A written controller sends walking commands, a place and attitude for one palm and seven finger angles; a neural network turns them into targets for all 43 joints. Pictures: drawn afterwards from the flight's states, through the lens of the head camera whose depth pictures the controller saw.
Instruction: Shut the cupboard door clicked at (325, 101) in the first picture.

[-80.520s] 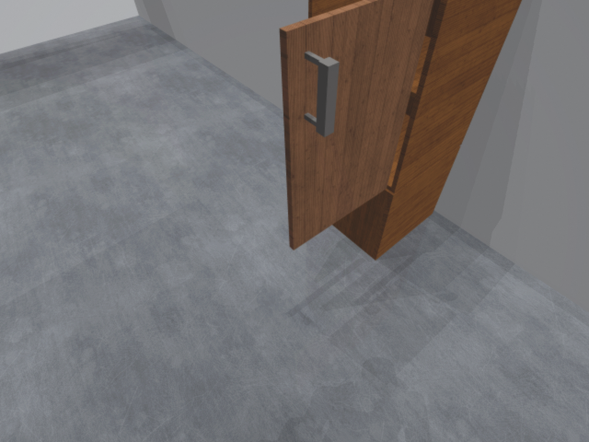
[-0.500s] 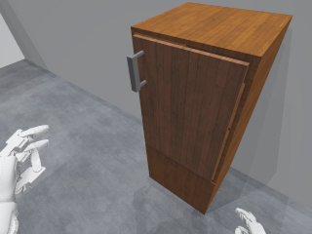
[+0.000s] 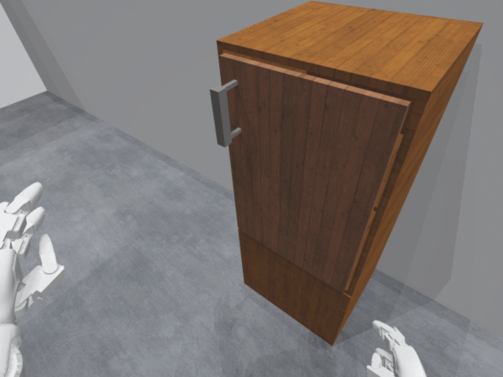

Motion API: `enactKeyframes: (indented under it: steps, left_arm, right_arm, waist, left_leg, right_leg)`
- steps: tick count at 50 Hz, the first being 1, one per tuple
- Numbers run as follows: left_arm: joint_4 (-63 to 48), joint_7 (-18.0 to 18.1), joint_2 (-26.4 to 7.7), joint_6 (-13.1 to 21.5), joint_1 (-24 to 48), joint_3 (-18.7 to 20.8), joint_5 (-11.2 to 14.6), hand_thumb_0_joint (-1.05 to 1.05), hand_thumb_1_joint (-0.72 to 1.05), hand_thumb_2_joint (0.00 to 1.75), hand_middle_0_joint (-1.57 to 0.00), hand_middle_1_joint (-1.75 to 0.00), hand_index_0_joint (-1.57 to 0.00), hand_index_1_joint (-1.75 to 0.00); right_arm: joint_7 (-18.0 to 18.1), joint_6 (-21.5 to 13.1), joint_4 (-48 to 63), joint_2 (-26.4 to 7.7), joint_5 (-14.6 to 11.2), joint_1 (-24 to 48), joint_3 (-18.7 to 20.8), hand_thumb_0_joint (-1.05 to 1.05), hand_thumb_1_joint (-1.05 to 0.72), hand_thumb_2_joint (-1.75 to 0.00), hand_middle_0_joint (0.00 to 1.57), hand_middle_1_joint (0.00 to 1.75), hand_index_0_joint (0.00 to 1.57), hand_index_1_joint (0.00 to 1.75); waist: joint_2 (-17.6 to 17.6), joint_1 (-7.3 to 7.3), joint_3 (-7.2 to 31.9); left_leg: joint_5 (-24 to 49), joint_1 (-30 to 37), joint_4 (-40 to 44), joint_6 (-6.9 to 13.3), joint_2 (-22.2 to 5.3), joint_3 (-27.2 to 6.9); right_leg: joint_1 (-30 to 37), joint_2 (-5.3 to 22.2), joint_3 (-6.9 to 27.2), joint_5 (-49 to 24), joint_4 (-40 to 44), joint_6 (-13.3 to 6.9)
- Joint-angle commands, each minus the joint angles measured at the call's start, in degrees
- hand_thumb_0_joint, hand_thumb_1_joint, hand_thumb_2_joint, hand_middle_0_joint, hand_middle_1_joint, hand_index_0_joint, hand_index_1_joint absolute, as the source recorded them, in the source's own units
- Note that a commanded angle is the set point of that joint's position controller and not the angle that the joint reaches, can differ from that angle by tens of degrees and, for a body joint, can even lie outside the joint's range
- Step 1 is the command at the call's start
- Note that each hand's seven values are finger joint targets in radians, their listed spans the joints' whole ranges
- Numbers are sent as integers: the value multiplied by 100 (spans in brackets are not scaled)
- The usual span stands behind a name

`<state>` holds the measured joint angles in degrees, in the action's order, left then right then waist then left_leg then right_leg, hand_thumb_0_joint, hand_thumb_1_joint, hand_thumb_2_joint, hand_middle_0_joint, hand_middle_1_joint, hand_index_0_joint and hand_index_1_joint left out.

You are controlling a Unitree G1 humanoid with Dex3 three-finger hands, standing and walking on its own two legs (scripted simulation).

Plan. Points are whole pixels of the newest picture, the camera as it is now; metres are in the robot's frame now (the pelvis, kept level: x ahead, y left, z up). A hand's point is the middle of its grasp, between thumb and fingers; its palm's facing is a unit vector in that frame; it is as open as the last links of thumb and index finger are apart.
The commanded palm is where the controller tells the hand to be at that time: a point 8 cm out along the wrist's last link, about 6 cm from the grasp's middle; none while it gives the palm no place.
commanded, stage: step back with the hand held close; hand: left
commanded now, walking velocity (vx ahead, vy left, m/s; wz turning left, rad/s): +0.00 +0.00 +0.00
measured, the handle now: (228, 113) +0.62 +0.13 +0.13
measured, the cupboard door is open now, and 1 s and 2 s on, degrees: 0 0 0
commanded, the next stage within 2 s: stop stepping back and stand still in 1.34 s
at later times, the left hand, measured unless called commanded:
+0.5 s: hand (30, 295) +0.16 +0.28 +0.15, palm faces +0.36 -0.79 -0.49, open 7.4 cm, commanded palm +0.10 +0.32 +0.17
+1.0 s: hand out of the picture +0.08 +0.31 +0.15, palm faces +0.49 -0.77 -0.41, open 7.4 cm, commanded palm +0.01 +0.34 +0.17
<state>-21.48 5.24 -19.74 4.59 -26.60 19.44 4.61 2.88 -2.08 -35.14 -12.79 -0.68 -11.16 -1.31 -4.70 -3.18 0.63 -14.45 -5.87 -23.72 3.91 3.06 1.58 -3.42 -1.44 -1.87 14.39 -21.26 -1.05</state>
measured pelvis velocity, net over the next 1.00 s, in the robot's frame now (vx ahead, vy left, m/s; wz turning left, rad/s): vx -0.12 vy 0.04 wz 0.03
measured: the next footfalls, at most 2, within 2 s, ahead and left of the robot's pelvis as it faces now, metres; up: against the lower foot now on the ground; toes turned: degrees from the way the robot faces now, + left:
right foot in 1.36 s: -0.32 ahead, -0.09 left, +0.00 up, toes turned -5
left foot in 1.64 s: -0.14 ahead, +0.12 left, +0.00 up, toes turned -7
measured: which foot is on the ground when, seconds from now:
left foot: down 0.00-1.00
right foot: down 0.00-1.00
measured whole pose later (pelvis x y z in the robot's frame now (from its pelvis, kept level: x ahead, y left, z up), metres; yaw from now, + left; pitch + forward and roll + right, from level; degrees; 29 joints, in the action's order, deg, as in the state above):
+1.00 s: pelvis -0.12 +0.04 -0.03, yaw +2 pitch +0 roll -2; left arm -28.6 8.6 -22.1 14.1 -27.1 25.2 1.1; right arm 3.8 -1.3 -33.8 -13.1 -0.4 -13.3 0.4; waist -0.1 0.1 -0.6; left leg -14.7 -28.1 -38.9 6.5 3.0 5.6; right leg -25.4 -1.1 1.4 13.0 -37.3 1.1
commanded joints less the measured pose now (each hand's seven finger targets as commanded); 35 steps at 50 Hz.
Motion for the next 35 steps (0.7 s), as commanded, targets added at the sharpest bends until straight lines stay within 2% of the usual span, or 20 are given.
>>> enactKeyframes:
  steps: [1,2,3,4,5,6,9,13,14,16,18,19,21,26,28,29,30,33,34,35]
  left_arm:
    - [-997,95,-978,295,415,613,3,0,90,90,-20,-30,-20,-30]
    - [-1569,150,-1911,546,1158,1416,-40,0,90,90,-20,-30,-20,-30]
    - [-1105,113,-1498,585,587,1125,-6,0,90,90,-20,-30,-20,-30]
    - [-1263,109,-1564,618,580,1127,-29,0,90,90,-20,-30,-20,-30]
    - [-1076,85,-1280,589,217,895,-28,0,90,90,-20,-30,-20,-30]
    - [-1174,84,-1208,596,122,794,-45,0,90,90,-20,-30,-20,-30]
    - [-1356,127,-1276,572,-94,814,-58,0,90,90,-20,-30,-20,-30]
    - [-1560,209,-1527,562,-260,1083,-45,0,90,90,-20,-30,-20,-30]
    - [-1652,233,-1741,572,-268,1297,-41,0,90,90,-20,-30,-20,-30]
    - [-1605,242,-1637,576,-379,1250,-24,0,90,90,-20,-30,-20,-30]
    - [-1533,257,-1611,581,-436,1269,-18,0,90,90,-20,-30,-20,-30]
    - [-1511,265,-1679,588,-481,1358,-20,0,90,90,-20,-30,-20,-30]
    - [-1473,263,-1530,609,-472,1217,-39,0,90,90,-20,-30,-20,-30]
    - [-1354,304,-1375,714,-166,1109,-181,0,90,90,-20,-30,-20,-30]
    - [-1410,334,-1340,793,-12,1108,-266,0,90,90,-20,-30,-20,-30]
    - [-1509,350,-1488,836,89,1241,-317,0,90,90,-20,-30,-20,-30]
    - [-1653,347,-1348,895,187,1119,-339,0,90,90,-20,-30,-20,-30]
    - [-1914,370,-1466,1018,315,1278,-382,0,90,90,-20,-30,-20,-30]
    - [-1988,377,-1678,1065,321,1493,-394,0,90,90,-20,-30,-20,-30]
    - [-2002,365,-1505,1095,234,1364,-368,0,90,90,-20,-30,-20,-30]
  right_arm:
    - [72,-265,930,-638,-27,733,263,0,-90,-90,20,30,20,30]
    - [76,-195,1142,-797,-109,706,306,0,-90,-90,20,30,20,30]
    - [107,-159,993,-723,-65,680,302,0,-90,-90,20,30,20,30]
    - [107,-123,1014,-723,-58,728,319,0,-90,-90,20,30,20,30]
    - [104,-74,1018,-734,-57,669,328,0,-90,-90,20,30,20,30]
    - [95,-22,1041,-763,-63,636,356,0,-90,-90,20,30,20,30]
    - [130,90,1116,-830,-83,593,420,0,-90,-90,20,30,20,30]
    - [180,261,1287,-830,-123,554,442,0,-90,-90,20,30,20,30]
    - [203,285,1299,-859,-109,589,458,0,-90,-90,20,30,20,30]
    - [221,348,1373,-805,-131,550,445,0,-90,-90,20,30,20,30]
    - [233,373,1404,-808,-133,535,455,0,-90,-90,20,30,20,30]
    - [248,373,1399,-859,-108,544,478,0,-90,-90,20,30,20,30]
    - [242,360,1417,-851,-118,505,457,0,-90,-90,20,30,20,30]
    - [263,238,1418,-908,-115,438,458,0,-90,-90,20,30,20,30]
    - [265,159,1418,-936,-100,390,467,0,-90,-90,20,30,20,30]
    - [278,118,1403,-996,-82,424,488,0,-90,-90,20,30,20,30]
    - [280,74,1403,-933,-84,383,460,0,-90,-90,20,30,20,30]
    - [274,-65,1386,-943,-61,341,479,0,-90,-90,20,30,20,30]
    - [284,-114,1365,-978,-33,369,497,0,-90,-90,20,30,20,30]
    - [273,-143,1345,-884,-43,336,464,0,-90,-90,20,30,20,30]
  waist:
    - [173,-14,150]
    - [85,109,130]
    - [423,154,254]
    - [489,143,351]
    - [543,191,501]
    - [455,209,691]
    - [168,224,991]
    - [268,223,1098]
    - [175,198,1163]
    - [289,223,1056]
    - [247,227,901]
    - [91,209,865]
    - [86,238,666]
    - [51,297,130]
    - [21,315,21]
    - [-117,291,67]
    - [-129,309,91]
    - [-267,271,260]
    - [-318,251,362]
    - [-226,267,393]
  left_leg:
    - [1447,97,367,-293,-446,-350]
    - [968,-337,110,-94,-589,-530]
    - [925,-308,-84,-92,-552,-592]
    - [1060,-302,-187,-108,-550,-612]
    - [1254,-229,-318,-136,-577,-564]
    - [1528,-168,-398,-155,-610,-549]
    - [2260,-61,-440,-184,-772,-574]
    - [2828,-325,-393,-227,-928,-683]
    - [2918,-418,-380,-237,-953,-714]
    - [2871,-589,-319,-230,-994,-747]
    - [2413,-825,-180,-159,-1053,-811]
    - [2192,-991,-102,-124,-1073,-849]
    - [1568,-1374,62,-64,-1145,-940]
    - [-1565,-2962,560,202,-1226,-1180]
    - [-2427,-3471,692,280,-1242,-1332]
    - [-2669,-3639,802,319,-1298,-1439]
    - [-2795,-3785,910,328,-1345,-1510]
    - [-2951,-4004,1053,347,-1448,-1615]
    - [-2895,-3980,1063,353,-1461,-1652]
    - [-2701,-3862,946,336,-1429,-1596]
  right_leg:
    - [-282,141,164,-1049,305,-36]
    - [-492,456,805,-1440,410,-73]
    - [-531,679,937,-1633,404,-155]
    - [-484,792,1021,-2045,326,-200]
    - [-545,883,1039,-2243,202,-216]
    - [-554,906,1008,-2409,52,-215]
    - [-618,850,873,-2537,-292,-149]
    - [-551,682,771,-2575,-709,-89]
    - [-481,675,766,-2611,-801,-88]
    - [-523,614,749,-2393,-916,-55]
    - [-614,524,746,-1894,-923,-1]
    - [-570,497,751,-1793,-929,10]
    - [-576,446,765,-1342,-1002,40]
    - [-221,396,876,-231,-1129,68]
    - [-104,347,866,239,-1215,65]
    - [27,280,832,326,-1328,84]
    - [157,240,711,279,-1516,100]
    - [453,72,551,114,-1935,128]
    - [523,46,561,63,-1962,145]
    - [467,80,579,-45,-1918,126]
